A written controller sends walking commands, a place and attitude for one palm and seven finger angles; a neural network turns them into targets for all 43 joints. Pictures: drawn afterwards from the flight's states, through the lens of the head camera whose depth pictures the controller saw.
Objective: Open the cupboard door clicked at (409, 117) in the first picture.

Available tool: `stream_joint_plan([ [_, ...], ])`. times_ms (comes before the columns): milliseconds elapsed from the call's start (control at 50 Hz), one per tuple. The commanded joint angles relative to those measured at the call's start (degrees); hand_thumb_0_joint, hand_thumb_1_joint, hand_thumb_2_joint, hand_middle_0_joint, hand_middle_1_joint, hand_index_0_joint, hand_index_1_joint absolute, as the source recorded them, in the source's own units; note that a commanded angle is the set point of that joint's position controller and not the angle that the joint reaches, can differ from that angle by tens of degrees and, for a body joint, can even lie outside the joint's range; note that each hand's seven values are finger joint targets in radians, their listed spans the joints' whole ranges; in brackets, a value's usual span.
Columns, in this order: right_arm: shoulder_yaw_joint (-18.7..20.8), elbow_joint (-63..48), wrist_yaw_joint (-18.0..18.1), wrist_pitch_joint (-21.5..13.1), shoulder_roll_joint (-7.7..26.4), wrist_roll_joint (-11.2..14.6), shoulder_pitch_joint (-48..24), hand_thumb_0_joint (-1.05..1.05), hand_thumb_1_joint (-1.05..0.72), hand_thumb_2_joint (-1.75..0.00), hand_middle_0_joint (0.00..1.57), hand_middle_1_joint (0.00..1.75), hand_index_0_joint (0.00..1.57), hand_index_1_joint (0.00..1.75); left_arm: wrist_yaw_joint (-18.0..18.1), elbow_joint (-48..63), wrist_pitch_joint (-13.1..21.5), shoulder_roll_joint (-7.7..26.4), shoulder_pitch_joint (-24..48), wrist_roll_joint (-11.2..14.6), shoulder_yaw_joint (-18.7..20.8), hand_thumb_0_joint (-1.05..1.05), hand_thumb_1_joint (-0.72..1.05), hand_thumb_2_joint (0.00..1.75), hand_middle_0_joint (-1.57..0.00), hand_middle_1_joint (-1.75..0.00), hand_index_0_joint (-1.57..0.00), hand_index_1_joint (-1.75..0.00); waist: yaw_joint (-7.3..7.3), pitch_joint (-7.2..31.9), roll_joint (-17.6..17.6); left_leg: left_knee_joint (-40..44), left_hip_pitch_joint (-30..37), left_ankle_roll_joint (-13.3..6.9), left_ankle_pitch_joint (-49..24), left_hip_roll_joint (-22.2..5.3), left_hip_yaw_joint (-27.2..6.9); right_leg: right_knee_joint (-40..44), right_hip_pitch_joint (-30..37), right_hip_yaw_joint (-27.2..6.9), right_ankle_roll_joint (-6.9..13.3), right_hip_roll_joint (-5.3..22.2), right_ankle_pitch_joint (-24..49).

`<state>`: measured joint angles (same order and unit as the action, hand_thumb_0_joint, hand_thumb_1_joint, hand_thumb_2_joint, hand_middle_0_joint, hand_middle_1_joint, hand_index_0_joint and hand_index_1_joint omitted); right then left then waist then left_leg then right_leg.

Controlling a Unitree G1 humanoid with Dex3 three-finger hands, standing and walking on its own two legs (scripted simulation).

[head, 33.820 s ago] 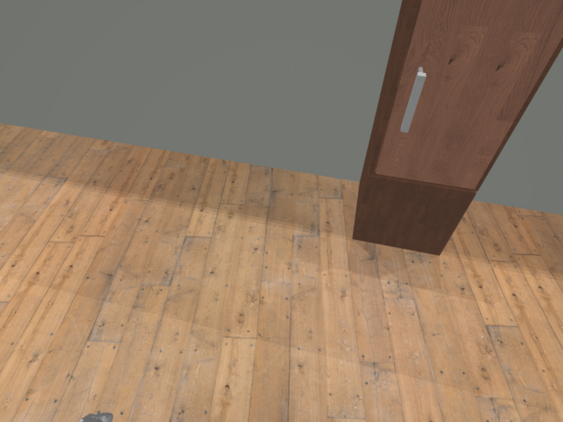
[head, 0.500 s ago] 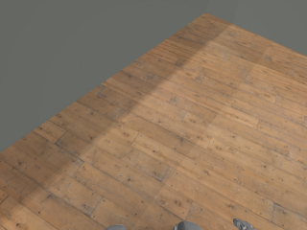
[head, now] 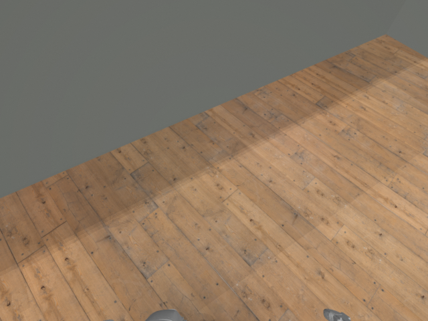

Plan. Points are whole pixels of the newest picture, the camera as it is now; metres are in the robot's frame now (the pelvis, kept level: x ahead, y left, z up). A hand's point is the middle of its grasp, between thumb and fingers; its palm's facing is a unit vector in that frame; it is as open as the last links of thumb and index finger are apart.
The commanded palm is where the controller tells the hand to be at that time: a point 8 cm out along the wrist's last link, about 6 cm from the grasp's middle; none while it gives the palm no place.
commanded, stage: turn to face it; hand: left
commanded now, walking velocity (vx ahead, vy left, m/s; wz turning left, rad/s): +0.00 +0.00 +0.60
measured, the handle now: out of the picture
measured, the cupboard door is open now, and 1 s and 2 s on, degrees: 46 46 46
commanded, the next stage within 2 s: none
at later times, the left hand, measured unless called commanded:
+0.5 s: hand out of the picture +0.07 +0.19 -0.15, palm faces +0.28 -0.91 -0.31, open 7.4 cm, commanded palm none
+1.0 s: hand out of the picture -0.02 +0.19 -0.16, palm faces +0.59 -0.77 -0.26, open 7.4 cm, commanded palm none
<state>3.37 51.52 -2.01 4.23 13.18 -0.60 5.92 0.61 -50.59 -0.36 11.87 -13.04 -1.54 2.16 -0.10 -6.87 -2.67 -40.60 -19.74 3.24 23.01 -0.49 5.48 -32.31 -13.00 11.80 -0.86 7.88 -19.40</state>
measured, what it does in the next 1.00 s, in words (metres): steps on the spot, turning left: left foot, then right foot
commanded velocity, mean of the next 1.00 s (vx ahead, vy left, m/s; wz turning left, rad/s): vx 0.00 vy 0.00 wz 0.60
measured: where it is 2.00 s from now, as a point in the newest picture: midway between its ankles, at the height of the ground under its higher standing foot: outside the picture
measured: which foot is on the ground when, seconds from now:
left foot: up 0.00-0.02, down 0.04-0.40, up 0.42-0.74, down 0.76-1.00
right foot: down 0.00-0.04, up 0.06-0.38, down 0.40-0.76, up 0.78-1.00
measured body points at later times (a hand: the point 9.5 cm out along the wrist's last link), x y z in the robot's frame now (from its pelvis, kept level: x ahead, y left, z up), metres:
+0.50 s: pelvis +0.02 -0.04 +0.00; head +0.09 -0.05 +0.44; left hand +0.05 +0.23 -0.12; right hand +0.17 -0.28 -0.16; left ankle -0.04 +0.08 -0.67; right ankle +0.04 -0.15 -0.73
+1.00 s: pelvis +0.04 -0.04 +0.00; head +0.08 +0.01 +0.45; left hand -0.05 +0.23 -0.14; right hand +0.27 -0.19 -0.13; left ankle -0.01 +0.06 -0.73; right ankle +0.12 -0.17 -0.67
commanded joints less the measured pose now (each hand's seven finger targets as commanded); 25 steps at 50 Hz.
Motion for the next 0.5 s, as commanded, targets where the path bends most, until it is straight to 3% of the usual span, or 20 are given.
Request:
stream_joint_plan([
  [0,3.1,-3.5,0.5,-3.0,11.6,-0.7,7.7,0.0,-0.9,-0.9,0.2,0.3,0.2,0.3,0.4,4.6,0.0,9.8,-1.4,1.1,4.0,0.0,0.9,0.9,-0.2,-0.3,-0.2,-0.3,3.56,14.5,10.2,17.4,20.3,-7.3,-26.8,-12.3,-15.8,-15.5,-9.6,-0.9,-2.0,5.4,11.4],
  [20,4.3,-3.0,1.1,-2.8,16.8,-0.8,11.8,0.0,-0.9,-0.9,0.2,0.3,0.2,0.3,0.3,7.5,-0.2,6.6,2.2,1.1,2.5,0.0,0.9,0.9,-0.2,-0.3,-0.2,-0.3,5.97,13.7,21.7,19.4,22.6,-17.0,-47.5,-25.3,-31.6,-27.1,-21.5,-3.5,-4.8,-0.9,-20.6],
  [40,4.3,-1.8,1.8,-2.7,16.4,-0.8,13.6,0.0,-0.9,-0.9,0.2,0.3,0.2,0.3,0.6,8.0,-1.0,8.2,6.1,0.4,2.7,0.0,0.9,0.9,-0.2,-0.3,-0.2,-0.3,6.59,13.3,13.1,19.0,20.4,-18.7,-41.4,-25.0,-30.8,-33.1,-23.1,-9.8,-3.9,-0.6,-18.1],
  [80,3.4,-3.0,2.9,-3.1,13.2,-0.9,8.3,0.0,-0.9,-0.9,0.2,0.3,0.2,0.3,0.6,6.0,-1.1,7.4,6.6,0.6,3.0,0.0,0.9,0.9,-0.2,-0.3,-0.2,-0.3,3.69,10.8,13.7,19.0,14.8,-15.5,-37.5,-18.7,-24.8,-35.5,-22.9,-12.6,-4.1,-0.7,-10.2],
  [100,2.9,-3.6,3.0,-3.3,11.8,-0.8,5.9,0.0,-0.9,-0.9,0.2,0.3,0.2,0.3,0.3,5.0,-1.3,7.5,5.4,0.6,3.1,0.0,0.9,0.9,-0.2,-0.3,-0.2,-0.3,2.22,9.8,12.0,19.2,12.8,-13.7,-36.4,-15.5,-21.5,-34.8,-20.9,-12.6,-4.2,-1.1,-6.7],
  [120,2.6,-3.7,3.1,-3.6,11.4,-0.7,4.7,0.0,-0.9,-0.9,0.2,0.3,0.2,0.3,0.1,4.4,-1.4,7.3,4.1,0.6,3.2,0.0,0.9,0.9,-0.2,-0.3,-0.2,-0.3,1.09,9.7,11.6,19.2,12.7,-12.5,-36.5,-13.6,-18.9,-33.4,-19.9,-12.2,-4.3,-1.7,-4.8],
  [140,2.5,-3.6,3.0,-3.7,11.1,-0.7,4.6,0.0,-0.9,-0.9,0.2,0.3,0.2,0.3,0.0,4.1,-1.5,7.2,3.6,0.6,3.1,0.0,0.9,0.9,-0.2,-0.3,-0.2,-0.3,0.85,9.9,11.8,19.1,12.6,-12.1,-36.4,-12.5,-18.1,-31.2,-18.7,-11.9,-4.3,-2.2,-4.2],
  [200,2.9,-3.4,2.8,-3.5,11.9,-0.9,5.2,0.0,-0.9,-0.9,0.2,0.3,0.2,0.3,0.0,4.7,-1.5,6.8,5.0,0.8,2.9,0.0,0.9,0.9,-0.2,-0.3,-0.2,-0.3,1.43,9.8,10.8,19.3,11.3,-12.3,-32.9,-11.9,-19.3,-23.2,-14.9,-11.1,-4.2,-3.8,-4.9],
  [280,3.5,-3.7,2.6,-2.8,12.4,-1.1,3.9,0.0,-0.9,-0.9,0.2,0.3,0.2,0.3,0.1,5.1,-1.2,6.6,4.1,1.0,2.7,0.0,0.9,0.9,-0.2,-0.3,-0.2,-0.3,1.08,9.2,13.5,18.1,6.8,-11.7,-29.1,-10.7,-22.2,-11.4,-7.1,-9.5,-3.4,-6.6,-4.8],
  [320,3.7,-4.4,2.5,-2.5,12.4,-0.8,2.4,0.0,-0.9,-0.9,0.2,0.3,0.2,0.3,0.2,4.5,-0.7,7.0,1.0,1.2,2.9,0.0,0.9,0.9,-0.2,-0.3,-0.2,-0.3,-0.66,9.8,12.6,15.3,2.7,-10.5,-28.5,-9.3,-23.5,-2.1,0.7,-9.1,-2.8,-7.9,0.6],
  [340,3.6,-5.0,2.4,-2.5,11.4,-0.4,1.2,0.0,-0.9,-0.9,0.2,0.3,0.2,0.3,0.5,3.9,-0.2,8.4,-2.3,1.2,3.3,0.0,0.9,0.9,-0.2,-0.3,-0.2,-0.3,-2.59,10.6,9.4,11.3,-1.3,-8.3,-24.0,-6.9,-22.4,7.0,7.9,-10.2,-2.4,-6.3,6.1],
  [360,3.3,-5.9,2.0,-2.5,7.9,0.2,1.4,0.0,-0.9,-0.9,0.2,0.3,0.2,0.3,1.1,3.7,0.6,13.1,-4.7,0.2,4.2,0.0,0.9,0.9,-0.2,-0.3,-0.2,-0.3,-3.63,11.5,-4.0,1.3,-10.3,-4.1,-9.4,-0.4,-16.0,15.7,15.4,-21.9,0.7,5.2,8.0],
  [380,2.9,-7.3,1.7,-2.7,5.8,0.1,1.0,0.0,-0.9,-0.9,0.2,0.3,0.2,0.3,1.2,4.0,0.6,16.9,-4.4,-0.3,4.6,0.0,0.9,0.9,-0.2,-0.3,-0.2,-0.3,-3.86,9.8,-15.6,-14.1,-15.4,-0.8,13.0,5.5,-7.4,18.0,12.2,-34.2,7.9,20.0,14.6],
  [400,3.1,-6.7,1.5,-2.2,7.6,-0.5,1.1,0.0,-0.9,-0.9,0.2,0.3,0.2,0.3,1.4,4.5,0.8,15.2,-2.8,0.1,4.1,0.0,0.9,0.9,-0.2,-0.3,-0.2,-0.3,-2.75,8.7,-11.7,-24.5,-14.2,-1.4,11.6,1.9,-10.2,15.9,6.7,-31.1,10.8,19.5,17.2],
  [420,3.2,-5.5,1.4,-1.7,6.9,-0.5,1.0,0.0,-0.9,-0.9,0.2,0.3,0.2,0.3,1.6,4.8,0.9,12.7,-0.1,0.3,3.6,0.0,0.9,0.9,-0.2,-0.3,-0.2,-0.3,-1.07,7.9,-13.0,-29.9,-15.0,-0.9,8.9,0.7,-10.1,14.5,5.2,-28.4,10.3,15.8,20.7],
  [440,3.0,-4.5,1.1,-1.3,6.8,-0.5,1.8,0.0,-0.9,-0.9,0.2,0.3,0.2,0.3,1.5,5.4,0.8,10.8,2.4,0.5,2.9,0.0,0.9,0.9,-0.2,-0.3,-0.2,-0.3,0.3,6.6,-12.3,-32.1,-15.0,-0.3,4.8,-0.6,-9.2,13.1,4.6,-21.2,9.1,12.5,24.9],
  [480,2.3,-3.9,0.5,-1.1,5.1,-0.2,1.6,0.0,-0.9,-0.9,0.2,0.3,0.2,0.3,1.6,5.9,1.0,9.5,3.4,0.3,2.6,0.0,0.9,0.9,-0.2,-0.3,-0.2,-0.3,0.96,6.8,-10.2,-26.8,-12.8,0.8,2.5,-1.1,-6.4,11.7,5.7,-13.7,7.8,9.8,32.4],
])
